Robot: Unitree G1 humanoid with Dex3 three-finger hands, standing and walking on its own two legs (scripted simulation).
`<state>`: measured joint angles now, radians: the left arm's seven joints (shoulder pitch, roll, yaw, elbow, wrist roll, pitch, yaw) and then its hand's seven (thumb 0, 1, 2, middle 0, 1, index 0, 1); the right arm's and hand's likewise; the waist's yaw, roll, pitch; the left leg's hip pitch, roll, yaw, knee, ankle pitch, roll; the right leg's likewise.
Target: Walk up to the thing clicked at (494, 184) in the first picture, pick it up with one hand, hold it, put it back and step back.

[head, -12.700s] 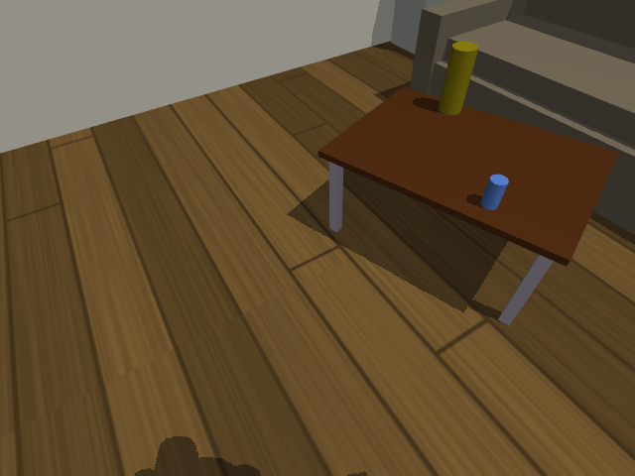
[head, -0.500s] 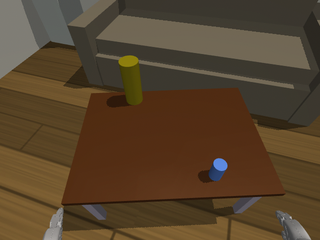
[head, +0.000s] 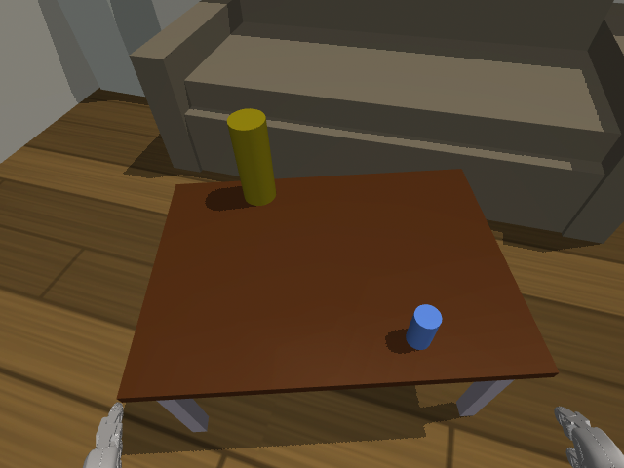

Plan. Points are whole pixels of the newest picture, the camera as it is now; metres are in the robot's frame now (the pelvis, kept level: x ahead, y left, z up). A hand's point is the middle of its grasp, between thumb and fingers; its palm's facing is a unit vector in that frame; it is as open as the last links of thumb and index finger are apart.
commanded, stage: go down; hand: right
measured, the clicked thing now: (422, 327) +0.43 -0.21 -0.24
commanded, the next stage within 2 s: approach in 1.72 s
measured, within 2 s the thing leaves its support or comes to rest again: neither
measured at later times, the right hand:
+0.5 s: hand (583, 383) +0.23 -0.32 -0.02, palm faces +0.15 +0.96 -0.24, open 17.2 cm
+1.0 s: hand (600, 319) +0.30 -0.36 +0.02, palm faces +0.16 +0.98 -0.13, open 17.3 cm
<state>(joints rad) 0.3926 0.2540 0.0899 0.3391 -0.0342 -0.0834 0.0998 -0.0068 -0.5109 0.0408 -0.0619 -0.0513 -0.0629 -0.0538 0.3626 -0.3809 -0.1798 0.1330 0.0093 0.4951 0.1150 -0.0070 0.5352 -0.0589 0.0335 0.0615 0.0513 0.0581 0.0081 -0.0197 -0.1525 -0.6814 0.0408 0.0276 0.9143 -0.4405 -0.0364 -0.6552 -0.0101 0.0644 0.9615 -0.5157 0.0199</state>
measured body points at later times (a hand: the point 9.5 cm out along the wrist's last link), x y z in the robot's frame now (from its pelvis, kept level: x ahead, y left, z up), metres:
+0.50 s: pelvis -0.02 +0.01 +0.00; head +0.02 -0.01 +0.45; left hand +0.14 +0.27 -0.02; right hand +0.22 -0.37 +0.00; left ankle +0.00 +0.14 -0.69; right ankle -0.02 -0.13 -0.69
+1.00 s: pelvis -0.02 +0.00 +0.01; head +0.05 -0.03 +0.45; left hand +0.12 +0.27 -0.03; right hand +0.29 -0.41 +0.03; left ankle +0.00 +0.14 -0.69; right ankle -0.02 -0.13 -0.69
